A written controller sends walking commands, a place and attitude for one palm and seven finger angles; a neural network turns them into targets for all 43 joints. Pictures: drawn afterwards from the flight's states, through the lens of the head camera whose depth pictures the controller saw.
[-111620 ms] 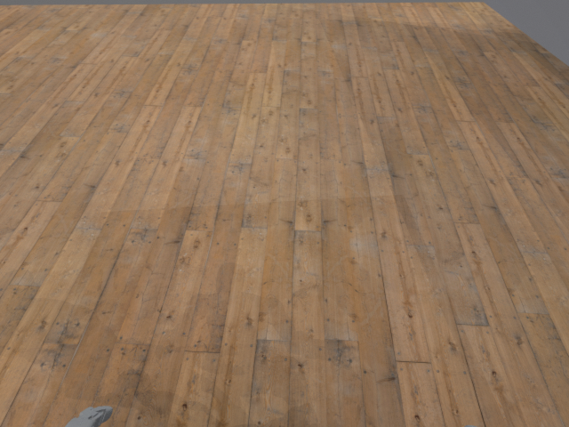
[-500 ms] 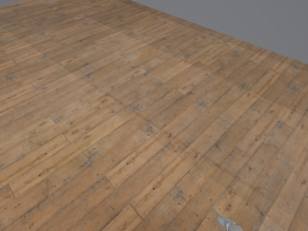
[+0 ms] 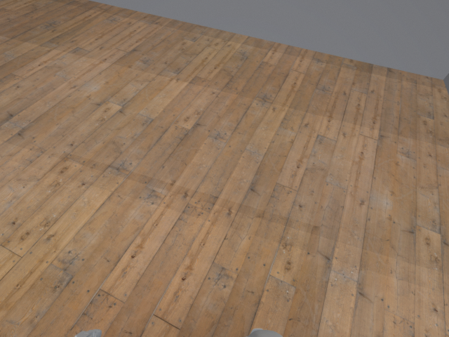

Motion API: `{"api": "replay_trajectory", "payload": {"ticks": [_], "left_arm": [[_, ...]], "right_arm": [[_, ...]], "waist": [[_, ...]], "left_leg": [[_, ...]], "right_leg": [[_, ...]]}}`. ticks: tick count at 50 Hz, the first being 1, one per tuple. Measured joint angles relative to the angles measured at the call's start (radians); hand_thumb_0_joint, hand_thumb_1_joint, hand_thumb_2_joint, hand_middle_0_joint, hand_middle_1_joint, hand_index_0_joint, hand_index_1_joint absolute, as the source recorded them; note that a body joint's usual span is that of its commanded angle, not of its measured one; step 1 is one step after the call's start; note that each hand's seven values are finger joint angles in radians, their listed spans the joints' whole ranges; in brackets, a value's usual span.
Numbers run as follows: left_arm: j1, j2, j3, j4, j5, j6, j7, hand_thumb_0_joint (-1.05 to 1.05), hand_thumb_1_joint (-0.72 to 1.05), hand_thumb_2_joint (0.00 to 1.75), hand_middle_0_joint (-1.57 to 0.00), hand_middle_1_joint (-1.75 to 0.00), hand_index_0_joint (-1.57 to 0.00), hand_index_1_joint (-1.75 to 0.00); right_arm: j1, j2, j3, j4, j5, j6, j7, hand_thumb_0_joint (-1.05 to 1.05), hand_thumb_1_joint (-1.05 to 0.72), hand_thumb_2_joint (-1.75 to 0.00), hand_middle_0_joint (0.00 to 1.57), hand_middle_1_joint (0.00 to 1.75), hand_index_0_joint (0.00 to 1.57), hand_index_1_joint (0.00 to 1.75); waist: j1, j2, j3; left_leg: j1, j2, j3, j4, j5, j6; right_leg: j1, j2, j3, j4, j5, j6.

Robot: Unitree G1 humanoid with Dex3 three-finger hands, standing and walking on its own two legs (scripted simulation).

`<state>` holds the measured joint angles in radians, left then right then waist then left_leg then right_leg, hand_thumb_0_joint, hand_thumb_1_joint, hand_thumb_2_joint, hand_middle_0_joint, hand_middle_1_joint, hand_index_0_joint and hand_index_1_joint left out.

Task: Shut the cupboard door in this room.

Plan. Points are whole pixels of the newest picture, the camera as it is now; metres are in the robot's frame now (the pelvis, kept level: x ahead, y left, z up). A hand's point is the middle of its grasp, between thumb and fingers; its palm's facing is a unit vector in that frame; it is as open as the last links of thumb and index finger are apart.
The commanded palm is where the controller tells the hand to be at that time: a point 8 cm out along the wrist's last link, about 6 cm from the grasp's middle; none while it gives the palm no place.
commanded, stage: turn to face it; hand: left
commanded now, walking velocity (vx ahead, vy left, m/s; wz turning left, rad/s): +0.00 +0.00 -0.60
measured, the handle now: out of the picture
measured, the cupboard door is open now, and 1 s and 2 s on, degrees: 21 21 21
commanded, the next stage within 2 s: none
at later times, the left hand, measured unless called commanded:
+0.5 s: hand (160, 326) +0.16 +0.13 -0.15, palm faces -0.31 -0.92 -0.24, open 7.4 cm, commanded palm none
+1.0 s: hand (182, 285) +0.24 +0.10 -0.15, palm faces -0.56 -0.79 -0.23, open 7.4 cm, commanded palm none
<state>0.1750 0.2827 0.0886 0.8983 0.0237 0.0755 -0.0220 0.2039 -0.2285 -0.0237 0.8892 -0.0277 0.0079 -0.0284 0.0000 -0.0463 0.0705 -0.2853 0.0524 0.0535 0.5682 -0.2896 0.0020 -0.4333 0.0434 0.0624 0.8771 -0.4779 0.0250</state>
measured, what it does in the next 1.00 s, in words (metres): steps on the spot, turning right: right foot, then left foot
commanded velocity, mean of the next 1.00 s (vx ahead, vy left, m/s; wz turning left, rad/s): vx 0.00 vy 0.00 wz -0.60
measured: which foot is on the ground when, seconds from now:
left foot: down 0.00-0.28, up 0.30-0.64, down 0.66-1.00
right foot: up 0.00-0.28, down 0.30-0.66, up 0.68-1.00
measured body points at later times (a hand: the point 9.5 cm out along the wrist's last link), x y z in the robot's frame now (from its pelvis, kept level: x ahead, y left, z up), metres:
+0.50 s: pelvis +0.00 -0.03 +0.00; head +0.05 -0.06 +0.45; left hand +0.17 +0.18 -0.13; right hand -0.02 -0.30 -0.14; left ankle +0.03 +0.11 -0.67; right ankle -0.03 -0.14 -0.73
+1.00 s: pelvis +0.03 -0.02 +0.00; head +0.07 -0.04 +0.45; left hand +0.27 +0.14 -0.14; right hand -0.07 -0.26 -0.14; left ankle +0.07 +0.10 -0.73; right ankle -0.05 -0.12 -0.71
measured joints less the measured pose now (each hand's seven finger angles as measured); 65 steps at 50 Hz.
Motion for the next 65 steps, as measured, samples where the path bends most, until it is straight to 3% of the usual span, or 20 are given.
{"api": "replay_trajectory", "payload": {"ticks": [2,5,11,15,18,21,26,31,32,34,36,38,41,49,52,55,58,61,65], "left_arm": [[-0.021,0.009,0.003,-0.01,0.0,0.002,-0.008,0.01,0.91,0.89,-0.2,-0.3,-0.2,-0.3],[-0.045,0.01,0.004,-0.03,-0.003,0.003,-0.015,0.01,0.91,0.89,-0.2,-0.3,-0.2,-0.3],[-0.076,-0.008,-0.007,-0.047,-0.004,0.004,-0.022,0.01,0.91,0.89,-0.2,-0.3,-0.2,-0.3],[-0.074,-0.02,-0.023,-0.06,-0.001,-0.025,-0.021,0.01,0.91,0.89,-0.2,-0.3,-0.2,-0.3],[-0.068,-0.056,-0.038,-0.052,-0.003,-0.042,-0.003,0.0,0.91,0.89,-0.2,-0.3,-0.2,-0.3],[-0.045,-0.076,-0.044,-0.046,-0.003,-0.034,0.008,0.0,0.91,0.89,-0.2,-0.3,-0.2,-0.3],[-0.007,-0.081,-0.045,-0.029,0.001,-0.029,0.008,0.0,0.91,0.89,-0.2,-0.3,-0.2,-0.3],[0.026,-0.067,-0.032,-0.015,0.003,-0.021,0.008,0.01,0.9,0.89,-0.2,-0.3,-0.21,-0.3],[0.033,-0.063,-0.028,-0.012,0.0,-0.017,0.009,0.01,0.9,0.89,-0.2,-0.3,-0.21,-0.3],[0.039,-0.05,-0.02,-0.008,-0.007,-0.006,0.007,0.01,0.9,0.89,-0.2,-0.3,-0.21,-0.3],[0.034,-0.033,-0.013,0.0,-0.004,0.002,0.002,0.01,0.91,0.89,-0.2,-0.3,-0.2,-0.3],[0.027,-0.019,-0.003,0.005,-0.002,0.005,-0.007,0.01,0.91,0.89,-0.2,-0.3,-0.2,-0.3],[0.017,-0.01,0.004,-0.001,-0.003,0.007,-0.017,0.01,0.91,0.89,-0.2,-0.3,-0.2,-0.3],[-0.023,-0.017,-0.003,-0.017,-0.002,0.004,-0.025,0.01,0.91,0.89,-0.2,-0.3,-0.2,-0.3],[-0.028,-0.015,-0.013,-0.037,0.001,-0.017,-0.026,0.01,0.91,0.89,-0.2,-0.3,-0.2,-0.3],[-0.04,-0.042,-0.025,-0.037,-0.002,-0.045,-0.007,0.01,0.91,0.89,-0.2,-0.3,-0.2,-0.3],[-0.027,-0.057,-0.033,-0.038,-0.005,-0.045,0.009,0.0,0.91,0.89,-0.2,-0.3,-0.2,-0.3],[-0.01,-0.06,-0.039,-0.031,-0.002,-0.039,0.013,0.0,0.91,0.89,-0.2,-0.3,-0.2,-0.3],[0.008,-0.06,-0.041,-0.022,0.003,-0.032,0.008,0.0,0.91,0.89,-0.2,-0.3,-0.2,-0.3]], "right_arm": [[0.021,0.011,0.01,0.002,-0.004,0.0,-0.001,0.01,-0.91,-0.9,0.2,0.3,0.2,0.3],[0.043,0.019,0.016,0.009,-0.005,0.002,-0.003,0.01,-0.91,-0.9,0.2,0.3,0.2,0.3],[0.066,0.018,0.004,0.023,-0.005,0.005,0.006,0.01,-0.91,-0.9,0.2,0.3,0.21,0.3],[0.088,0.0,-0.011,0.028,0.006,0.015,0.016,0.01,-0.9,-0.9,0.2,0.3,0.21,0.3],[0.053,-0.03,-0.024,0.045,0.012,0.051,0.006,0.01,-0.91,-0.9,0.2,0.3,0.21,0.3],[0.021,-0.037,-0.029,0.04,0.012,0.058,0.006,0.01,-0.91,-0.9,0.2,0.3,0.2,0.3],[-0.014,-0.025,-0.028,0.008,0.013,0.048,0.013,0.01,-0.91,-0.9,0.2,0.3,0.2,0.3],[-0.044,-0.007,-0.02,-0.015,0.021,0.032,0.01,0.01,-0.91,-0.9,0.2,0.3,0.2,0.3],[-0.045,-0.004,-0.016,-0.021,0.022,0.024,0.008,0.01,-0.91,-0.9,0.2,0.3,0.2,0.3],[-0.044,0.002,-0.009,-0.031,0.015,0.005,0.004,0.01,-0.91,-0.9,0.2,0.3,0.2,0.3],[-0.042,0.015,0.004,-0.036,0.006,-0.002,0.003,0.01,-0.91,-0.9,0.2,0.3,0.2,0.3],[-0.032,0.027,0.012,-0.039,-0.001,-0.003,0.001,0.01,-0.91,-0.9,0.2,0.3,0.2,0.3],[-0.018,0.034,0.018,-0.034,-0.003,0.0,-0.002,0.01,-0.91,-0.9,0.2,0.3,0.21,0.3],[0.017,0.015,-0.002,-0.002,-0.003,0.007,0.008,0.01,-0.9,-0.9,0.2,0.3,0.21,0.3],[0.044,-0.004,-0.015,0.006,0.004,0.016,0.014,0.01,-0.9,-0.9,0.2,0.3,0.21,0.3],[0.022,-0.041,-0.029,0.028,0.012,0.05,0.007,0.01,-0.91,-0.9,0.2,0.3,0.21,0.3],[-0.004,-0.049,-0.032,0.034,0.013,0.06,0.004,0.01,-0.91,-0.9,0.2,0.3,0.2,0.3],[-0.016,-0.039,-0.028,0.017,0.012,0.053,0.011,0.01,-0.91,-0.9,0.2,0.3,0.2,0.3],[-0.028,-0.024,-0.023,-0.004,0.015,0.045,0.016,0.01,-0.91,-0.9,0.2,0.3,0.2,0.3]], "waist": [[-0.001,0.004,0.006],[-0.003,0.02,0.014],[-0.025,0.052,0.022],[-0.033,0.065,0.01],[-0.039,0.104,0.028],[-0.035,0.095,0.031],[-0.019,0.061,0.025],[0.008,0.026,0.014],[0.011,0.02,0.008],[0.011,0.011,0.0],[0.018,-0.002,0.01],[0.02,-0.002,0.017],[0.024,0.01,0.024],[-0.001,0.055,0.025],[-0.011,0.061,0.011],[-0.014,0.104,0.024],[-0.014,0.097,0.028],[-0.016,0.073,0.021],[-0.006,0.044,0.009]], "left_leg": [[0.027,0.017,0.017,-0.036,0.008,0.0],[0.058,0.044,0.047,-0.081,0.027,-0.004],[0.073,0.091,0.119,-0.064,0.005,-0.026],[0.028,0.116,0.15,0.076,-0.071,-0.056],[-0.089,0.083,0.034,0.366,-0.221,-0.072],[-0.171,0.046,-0.001,0.507,-0.175,-0.085],[-0.183,0.016,-0.019,0.406,-0.128,-0.093],[-0.099,-0.017,-0.031,0.17,-0.102,-0.082],[-0.063,-0.021,-0.03,0.084,-0.059,-0.077],[-0.038,-0.016,-0.021,0.01,0.019,-0.026],[-0.028,-0.003,0.006,0.027,-0.006,0.003],[0.0,0.015,0.025,0.0,-0.013,0.008],[0.042,0.043,0.054,-0.051,0.004,0.002],[0.083,0.108,0.151,-0.026,-0.037,-0.029],[0.053,0.126,0.18,0.076,-0.094,-0.052],[-0.066,0.095,0.056,0.361,-0.247,-0.068],[-0.161,0.048,0.0,0.53,-0.202,-0.083],[-0.197,0.031,-0.011,0.505,-0.142,-0.093],[-0.174,0.013,-0.021,0.352,-0.124,-0.094]], "right_leg": [[-0.035,-0.012,-0.04,0.126,-0.007,0.013],[-0.037,-0.035,-0.082,0.152,0.01,0.026],[0.056,-0.059,-0.118,-0.06,0.033,0.014],[0.178,-0.059,-0.123,-0.326,0.208,-0.028],[0.16,-0.034,-0.106,-0.286,0.163,-0.049],[0.171,-0.029,-0.071,-0.332,0.188,-0.048],[0.173,-0.02,-0.013,-0.377,0.222,-0.045],[0.148,-0.001,0.047,-0.354,0.214,-0.027],[0.137,0.005,0.059,-0.336,0.206,-0.02],[0.093,0.017,0.067,-0.247,0.122,-0.012],[0.029,0.014,0.028,-0.056,-0.005,-0.004],[-0.021,0.001,-0.021,0.109,-0.027,0.009],[-0.045,-0.031,-0.076,0.184,-0.006,0.027],[0.058,-0.066,-0.134,-0.086,0.049,0.014],[0.153,-0.067,-0.142,-0.292,0.194,-0.02],[0.128,-0.041,-0.128,-0.248,0.15,-0.046],[0.143,-0.03,-0.092,-0.297,0.179,-0.046],[0.16,-0.025,-0.056,-0.353,0.213,-0.047],[0.162,-0.014,-0.009,-0.377,0.227,-0.04]]}}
